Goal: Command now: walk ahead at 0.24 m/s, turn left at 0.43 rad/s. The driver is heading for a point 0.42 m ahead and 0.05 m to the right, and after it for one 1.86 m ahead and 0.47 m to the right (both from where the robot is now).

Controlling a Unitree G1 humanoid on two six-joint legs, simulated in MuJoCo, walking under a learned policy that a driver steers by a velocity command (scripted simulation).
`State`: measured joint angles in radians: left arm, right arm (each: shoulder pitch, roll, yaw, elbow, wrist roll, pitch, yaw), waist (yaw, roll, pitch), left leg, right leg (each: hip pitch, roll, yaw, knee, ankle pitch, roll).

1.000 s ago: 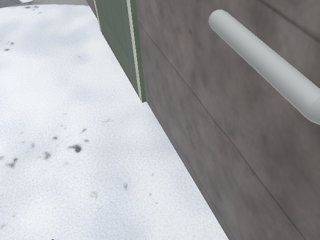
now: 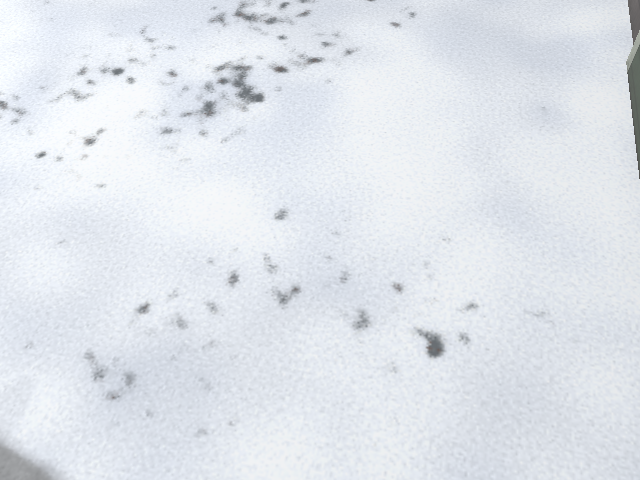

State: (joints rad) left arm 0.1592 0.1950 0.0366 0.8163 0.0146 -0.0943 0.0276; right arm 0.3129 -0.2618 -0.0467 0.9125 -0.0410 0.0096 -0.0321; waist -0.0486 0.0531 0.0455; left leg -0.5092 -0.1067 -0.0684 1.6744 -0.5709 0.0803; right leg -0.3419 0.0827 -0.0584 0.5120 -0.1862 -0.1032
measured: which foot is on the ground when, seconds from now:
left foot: up 0.00-0.26, down 0.28-1.00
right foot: down 0.00-0.30, up 0.32-0.58, down 0.60-1.00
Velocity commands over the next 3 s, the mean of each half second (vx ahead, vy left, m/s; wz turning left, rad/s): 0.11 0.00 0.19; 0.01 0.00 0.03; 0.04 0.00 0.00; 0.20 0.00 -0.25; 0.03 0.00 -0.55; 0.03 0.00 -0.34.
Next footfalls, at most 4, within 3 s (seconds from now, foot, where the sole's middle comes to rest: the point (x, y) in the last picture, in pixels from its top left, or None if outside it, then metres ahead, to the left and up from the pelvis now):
0.28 left None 0.23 0.11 -0.77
0.60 right None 0.18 -0.09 -0.77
2.12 right None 0.41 -0.02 -0.77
2.64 left None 0.40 0.17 -0.77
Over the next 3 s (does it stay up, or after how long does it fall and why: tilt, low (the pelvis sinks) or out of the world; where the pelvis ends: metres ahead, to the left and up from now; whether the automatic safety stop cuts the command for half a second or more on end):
stays up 0.35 0.10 0.01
